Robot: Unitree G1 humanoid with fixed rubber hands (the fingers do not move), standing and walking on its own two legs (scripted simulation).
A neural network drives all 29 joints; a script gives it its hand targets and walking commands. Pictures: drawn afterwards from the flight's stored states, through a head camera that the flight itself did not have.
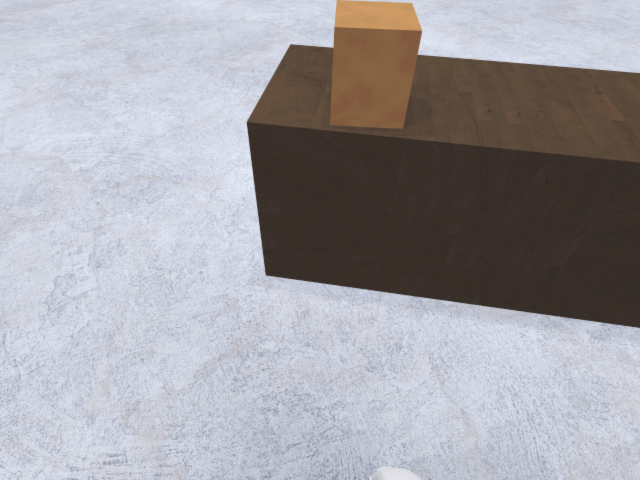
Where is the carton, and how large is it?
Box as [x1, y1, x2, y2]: [330, 0, 421, 128]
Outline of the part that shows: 337,0 334,26 330,124 402,128 421,34 421,29 412,4 399,2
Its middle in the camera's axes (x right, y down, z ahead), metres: +0.14 -0.46 +1.05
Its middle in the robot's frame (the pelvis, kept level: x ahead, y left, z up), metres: +1.11 -0.17 +0.04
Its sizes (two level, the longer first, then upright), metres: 0.210 0.200 0.250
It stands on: a pedestal, 0.68 m high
